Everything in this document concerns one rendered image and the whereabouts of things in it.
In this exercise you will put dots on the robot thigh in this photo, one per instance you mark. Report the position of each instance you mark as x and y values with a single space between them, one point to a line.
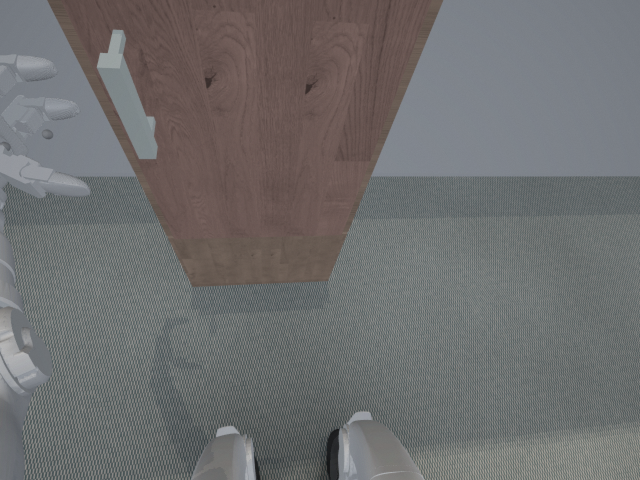
371 451
227 457

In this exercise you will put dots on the robot left hand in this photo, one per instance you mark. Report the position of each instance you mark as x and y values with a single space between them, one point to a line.
22 118

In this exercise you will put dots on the right robot thigh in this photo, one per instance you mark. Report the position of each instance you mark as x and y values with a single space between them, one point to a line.
371 451

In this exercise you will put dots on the cupboard door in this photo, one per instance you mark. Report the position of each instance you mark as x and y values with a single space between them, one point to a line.
267 111

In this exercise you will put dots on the left robot forearm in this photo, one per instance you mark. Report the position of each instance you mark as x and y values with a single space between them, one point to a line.
9 296

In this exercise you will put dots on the left robot upper arm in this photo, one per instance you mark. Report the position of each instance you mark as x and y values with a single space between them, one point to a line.
25 363

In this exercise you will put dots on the left robot thigh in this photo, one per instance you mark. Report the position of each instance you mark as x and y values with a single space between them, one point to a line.
227 457

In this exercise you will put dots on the handle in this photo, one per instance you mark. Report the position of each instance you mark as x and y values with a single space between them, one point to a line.
115 74

